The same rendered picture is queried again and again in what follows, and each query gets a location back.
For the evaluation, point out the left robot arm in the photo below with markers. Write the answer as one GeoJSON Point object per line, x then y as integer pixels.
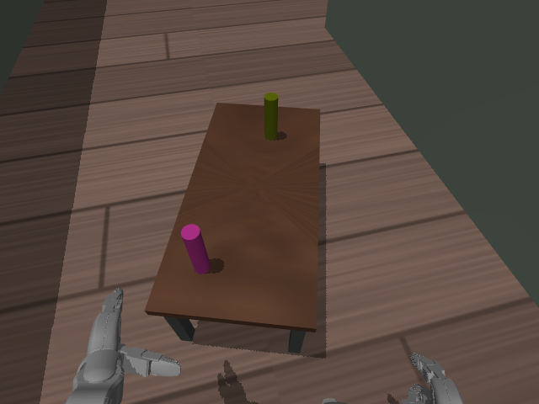
{"type": "Point", "coordinates": [99, 379]}

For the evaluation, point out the left robot hand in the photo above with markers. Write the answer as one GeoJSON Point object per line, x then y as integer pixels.
{"type": "Point", "coordinates": [105, 334]}

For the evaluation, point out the coffee table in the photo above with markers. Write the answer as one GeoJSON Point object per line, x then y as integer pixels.
{"type": "Point", "coordinates": [256, 204]}

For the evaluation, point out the right robot hand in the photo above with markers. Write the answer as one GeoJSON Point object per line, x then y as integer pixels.
{"type": "Point", "coordinates": [442, 390]}

